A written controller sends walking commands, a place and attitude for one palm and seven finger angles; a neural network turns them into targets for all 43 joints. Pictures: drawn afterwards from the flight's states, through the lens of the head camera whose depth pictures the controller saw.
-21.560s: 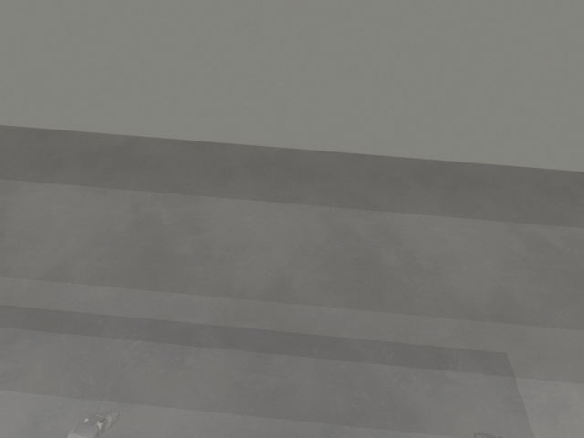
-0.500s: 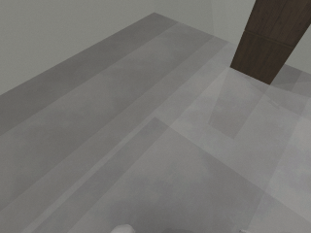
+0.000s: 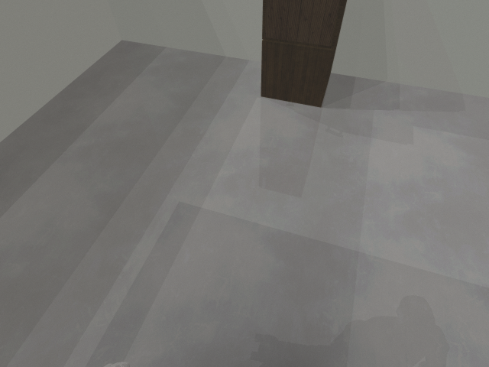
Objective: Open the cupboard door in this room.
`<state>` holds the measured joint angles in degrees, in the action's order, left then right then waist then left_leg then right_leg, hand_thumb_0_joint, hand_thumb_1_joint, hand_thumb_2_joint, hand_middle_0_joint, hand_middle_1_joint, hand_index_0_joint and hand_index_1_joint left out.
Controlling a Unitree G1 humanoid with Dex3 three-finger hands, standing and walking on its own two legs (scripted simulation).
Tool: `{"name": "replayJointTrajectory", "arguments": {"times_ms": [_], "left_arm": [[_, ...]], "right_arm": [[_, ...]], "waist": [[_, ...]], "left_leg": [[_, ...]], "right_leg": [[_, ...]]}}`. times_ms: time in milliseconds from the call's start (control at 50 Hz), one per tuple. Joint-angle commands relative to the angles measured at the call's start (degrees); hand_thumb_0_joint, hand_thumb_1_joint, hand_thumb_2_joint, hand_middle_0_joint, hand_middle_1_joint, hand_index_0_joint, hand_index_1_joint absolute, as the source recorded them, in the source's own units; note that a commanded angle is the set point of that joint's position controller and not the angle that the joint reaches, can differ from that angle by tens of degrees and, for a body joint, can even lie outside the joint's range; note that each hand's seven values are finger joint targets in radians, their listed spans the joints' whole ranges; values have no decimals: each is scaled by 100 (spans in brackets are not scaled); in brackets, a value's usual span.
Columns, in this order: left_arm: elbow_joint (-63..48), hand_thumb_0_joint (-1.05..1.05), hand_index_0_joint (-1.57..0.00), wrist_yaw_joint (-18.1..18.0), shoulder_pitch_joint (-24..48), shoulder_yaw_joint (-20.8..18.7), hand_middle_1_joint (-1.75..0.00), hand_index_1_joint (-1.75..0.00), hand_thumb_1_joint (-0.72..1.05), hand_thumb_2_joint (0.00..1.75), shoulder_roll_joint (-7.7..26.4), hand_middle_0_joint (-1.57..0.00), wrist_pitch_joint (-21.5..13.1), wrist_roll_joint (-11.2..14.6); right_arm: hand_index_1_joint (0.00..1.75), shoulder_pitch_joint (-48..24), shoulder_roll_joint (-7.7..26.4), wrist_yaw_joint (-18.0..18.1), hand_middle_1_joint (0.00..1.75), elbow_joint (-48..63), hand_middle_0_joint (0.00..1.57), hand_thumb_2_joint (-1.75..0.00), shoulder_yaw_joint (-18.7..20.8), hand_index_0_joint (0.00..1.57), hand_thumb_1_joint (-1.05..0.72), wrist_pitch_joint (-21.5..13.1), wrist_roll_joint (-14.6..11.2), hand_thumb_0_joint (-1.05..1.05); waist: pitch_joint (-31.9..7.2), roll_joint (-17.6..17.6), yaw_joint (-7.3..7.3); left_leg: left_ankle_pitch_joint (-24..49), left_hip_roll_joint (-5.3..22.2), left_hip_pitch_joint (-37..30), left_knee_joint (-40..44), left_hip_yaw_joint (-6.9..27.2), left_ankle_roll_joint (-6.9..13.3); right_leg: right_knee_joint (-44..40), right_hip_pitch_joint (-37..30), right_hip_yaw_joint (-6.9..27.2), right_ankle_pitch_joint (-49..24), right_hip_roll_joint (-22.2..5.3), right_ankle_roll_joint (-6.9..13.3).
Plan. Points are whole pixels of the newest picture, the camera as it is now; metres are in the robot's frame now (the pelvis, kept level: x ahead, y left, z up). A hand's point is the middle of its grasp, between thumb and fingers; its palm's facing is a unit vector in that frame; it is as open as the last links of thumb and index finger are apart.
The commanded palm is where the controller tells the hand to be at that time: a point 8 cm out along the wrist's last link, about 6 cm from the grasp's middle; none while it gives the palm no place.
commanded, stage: turn or walk to find it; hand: left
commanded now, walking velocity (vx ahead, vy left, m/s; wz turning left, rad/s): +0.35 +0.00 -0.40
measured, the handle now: out of the picture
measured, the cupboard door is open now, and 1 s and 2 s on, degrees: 0 0 0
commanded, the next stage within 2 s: stand and wait in 1.46 s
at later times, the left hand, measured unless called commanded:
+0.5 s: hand out of the picture +0.15 +0.13 -0.17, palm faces -0.04 -0.98 -0.18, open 7.3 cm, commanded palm none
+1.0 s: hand (236, 170) +0.61 +0.05 -0.15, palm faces -0.30 -0.93 -0.20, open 7.4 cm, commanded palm none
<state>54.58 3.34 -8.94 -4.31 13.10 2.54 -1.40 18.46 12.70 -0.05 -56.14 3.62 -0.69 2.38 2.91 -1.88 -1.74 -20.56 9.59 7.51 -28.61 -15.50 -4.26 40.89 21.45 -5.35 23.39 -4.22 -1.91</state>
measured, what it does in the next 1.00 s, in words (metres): walks ahead: right foot, then left foot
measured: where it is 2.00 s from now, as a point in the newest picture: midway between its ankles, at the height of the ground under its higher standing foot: (292, 226)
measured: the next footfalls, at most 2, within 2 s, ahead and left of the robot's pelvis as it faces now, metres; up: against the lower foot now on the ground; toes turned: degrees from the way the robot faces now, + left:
right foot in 0.02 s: +0.06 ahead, -0.12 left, +0.00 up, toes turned -8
left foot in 0.54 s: +0.39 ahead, +0.05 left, +0.00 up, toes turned -1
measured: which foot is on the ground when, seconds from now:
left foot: down 0.00-0.04, up 0.06-0.52, down 0.54-1.00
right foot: up 0.00-0.00, down 0.02-0.56, up 0.58-1.00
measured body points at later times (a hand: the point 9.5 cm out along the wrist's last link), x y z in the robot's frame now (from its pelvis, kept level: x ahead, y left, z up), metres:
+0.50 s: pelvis +0.21 -0.04 -0.01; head +0.25 -0.05 +0.44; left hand +0.15 +0.18 -0.16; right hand +0.30 -0.28 -0.15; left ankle +0.35 +0.06 -0.71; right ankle +0.02 -0.12 -0.73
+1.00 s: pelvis +0.43 -0.09 +0.00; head +0.46 -0.11 +0.45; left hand +0.63 +0.10 -0.13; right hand +0.29 -0.28 -0.15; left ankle +0.36 +0.05 -0.73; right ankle +0.51 -0.24 -0.71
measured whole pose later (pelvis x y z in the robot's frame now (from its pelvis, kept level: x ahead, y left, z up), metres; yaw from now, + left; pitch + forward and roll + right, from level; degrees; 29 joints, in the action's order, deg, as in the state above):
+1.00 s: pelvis +0.43 -0.09 +0.00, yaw -15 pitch +1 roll +2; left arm 56.3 1.7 -3.8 -2.9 10.7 -0.9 -1.4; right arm 25.2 9.3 0.1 -64.3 3.2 -3.7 1.9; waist 3.1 0.2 -3.4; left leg -21.3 2.9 0.3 -21.6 -13.6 -1.5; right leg 39.0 30.1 -5.5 10.4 -6.5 -0.5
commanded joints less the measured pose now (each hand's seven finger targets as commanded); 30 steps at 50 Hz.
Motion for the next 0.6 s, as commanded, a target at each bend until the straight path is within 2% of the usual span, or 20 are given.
{"name": "replayJointTrajectory", "arguments": {"times_ms": [0, 20, 40, 60, 80, 100, 120, 160, 240, 320, 400, 420, 440, 460, 480, 500, 520, 540, 560, 580], "left_arm": [[26, 0, -20, -114, -1382, -214, -30, -30, 90, 90, 987, -20, -388, -47], [278, 0, -20, -226, -2065, -338, -30, -30, 90, 90, 1700, -20, -428, 12], [268, 0, -20, -324, -2116, -325, -30, -30, 90, 90, 1664, -20, -385, 107], [196, 0, -20, -358, -1670, -325, -30, -30, 90, 90, 1488, -20, -426, 100], [125, 0, -20, -346, -1320, -255, -30, -30, 90, 90, 1271, -20, -458, 97], [51, 0, -20, -330, -1007, -147, -30, -30, 90, 90, 1016, -20, -504, 101], [18, 0, -20, -326, -814, -90, -30, -30, 90, 90, 835, -20, -544, 92], [80, 0, -20, -313, -839, -15, -30, -30, 90, 90, 736, -20, -650, 70], [303, 0, -20, -359, -1105, 42, -30, -30, 90, 90, 625, -20, -755, 53], [512, 0, -20, -417, -1363, 93, -30, -30, 90, 90, 525, -20, -783, 49], [727, 0, -20, -475, -1611, 133, -30, -30, 90, 90, 479, -20, -755, 47], [790, 0, -20, -488, -1651, 128, -30, -30, 90, 90, 507, -20, -746, 40], [803, 0, -20, -499, -1615, 108, -30, -30, 90, 90, 558, -20, -751, 39], [801, 0, -20, -507, -1547, 85, -30, -30, 90, 90, 641, -20, -758, 40], [825, 0, -20, -511, -1451, 64, -30, -30, 90, 90, 710, -20, -771, 56], [799, 0, -20, -503, -1428, 43, -30, -30, 90, 90, 686, -20, -784, 97], [750, 0, -20, -459, -1736, 62, -30, -30, 90, 90, 392, -20, -776, 148], [661, 0, -20, -397, -1928, 162, -30, -30, 90, 90, 141, -20, -782, 204], [665, 0, -20, -448, -1678, 171, -30, -30, 90, 90, 237, -20, -739, 156], [627, 0, -20, -400, -1182, 164, -30, -30, 90, 90, 237, -20, -707, 134]], "right_arm": [[30, -236, 732, -24, 30, 386, 20, -90, 144, 20, -90, -128, -130, 0], [30, -812, 295, -74, 30, 771, 20, -90, -16, 20, -90, -121, -127, 0], [30, -1133, 540, -45, 30, 926, 20, -90, 13, 20, -90, -78, -99, 0], [30, -1122, 577, -48, 30, 804, 20, -90, 49, 20, -90, -70, -124, 0], [30, -1186, 543, -50, 30, 722, 20, -90, 79, 20, -90, -87, -103, 0], [30, -1022, 581, -65, 30, 594, 20, -90, 94, 20, -90, -103, -55, 0], [30, -792, 523, -83, 30, 431, 20, -90, 92, 20, -90, -92, -39, 0], [30, -467, 405, -102, 30, 268, 20, -90, 71, 20, -90, -49, -23, 0], [30, -654, 354, -128, 30, 330, 20, -90, 57, 20, -90, -27, -56, 0], [30, -1312, 273, -172, 30, 541, 20, -90, 8, 20, -90, -82, -90, 0], [30, -1847, 155, -197, 30, 678, 20, -90, -85, 20, -90, -173, -115, 0], [30, -1855, 167, -192, 30, 677, 20, -90, -86, 20, -90, -196, -118, 0], [30, -1733, 182, -173, 30, 650, 20, -90, -77, 20, -90, -232, -111, 0], [30, -1344, 249, -132, 30, 524, 20, -90, -54, 20, -90, -267, -100, 0], [30, -562, 376, -79, 30, 272, 20, -90, -4, 20, -90, -302, -72, 0], [30, 378, 673, -37, 30, -18, 20, -90, 71, 20, -90, -324, -35, 0], [30, 1147, 1319, 18, 30, -194, 20, -90, 224, 20, -90, -349, 39, 0], [30, 1426, 1554, 40, 30, -307, 20, -90, 259, 20, -90, -302, -14, 0], [30, 979, 1283, 76, 30, -308, 20, -90, 219, 20, -90, -269, -100, 0], [30, 441, 921, 72, 30, -178, 20, -90, 157, 20, -90, -298, -149, 0]], "waist": [[-919, 1064, 901], [-718, 2609, 1217], [-652, 1829, 1173], [-363, 1781, 985], [-15, 1258, 844], [123, 894, 617], [73, 645, 443], [19, 752, 236], [110, 737, 174], [369, 749, 281], [502, 796, 439], [469, 840, 418], [339, 836, 326], [64, 831, 131], [-401, 804, -217], [-1026, 509, -570], [-1854, -812, -695], [-2139, -1678, -591], [-1799, -1324, -466], [-890, -830, -355]], "left_leg": [[241, 413, 1803, -1829, -9, 301], [-1791, -389, 3658, -3521, 231, 58], [-1427, -288, 3918, -4083, 1139, 161], [-770, -39, 3838, -4297, 1418, 223], [-447, 8, 3822, -4422, 1414, 182], [-20, 83, 3632, -4213, 1479, 154], [269, 92, 3330, -3976, 1406, 107], [563, -25, 3129, -3758, 1242, -3], [983, -93, 3353, -3365, 1210, -77], [1313, -147, 3530, -2602, 1106, -15], [1358, -377, 2969, -1442, 868, 173], [1287, -439, 2719, -1218, 855, 237], [1201, -551, 2337, -984, 809, 316], [1096, -726, 1786, -734, 707, 402], [1271, -885, 953, -369, 678, 469], [1837, -643, -473, -165, 973, 590], [2485, 666, -2031, -245, 2578, 1029], [2852, 1800, -2670, 445, 4150, 1568], [2052, 1816, -2176, 896, 4091, 1573], [1663, 1624, -1140, 1130, 3539, 1474]], "right_leg": [[-1906, -2990, 615, -108, -418, 509], [-2521, -3472, 3136, -300, -1827, 1094], [-2714, -3294, 3469, -776, -2052, 1332], [-2691, -2724, 3095, -671, -1847, 1268], [-2755, -2294, 3017, -363, -1750, 1293], [-2710, -2014, 2512, -745, -1486, 1187], [-2695, -1857, 1985, -1293, -1287, 1091], [-2603, -1829, 1340, -2683, -963, 922], [-2657, -1952, 1107, -3531, -857, 1007], [-2751, -2165, 1178, -3704, -813, 1112], [-2679, -2347, 1166, -4330, -783, 1060], [-2551, -2394, 1187, -4593, -811, 1042], [-2283, -2431, 1154, -5124, -817, 1016], [-1793, -2515, 1073, -5768, -796, 962], [-919, -2513, 912, -6121, -663, 807], [258, -1891, 756, -5385, -484, 611], [1826, -573, 364, -2763, 257, 375], [3408, 619, 521, 808, 773, 403], [3924, 979, 982, 665, 405, 460], [3936, 1170, 894, 106, 48, 420]]}}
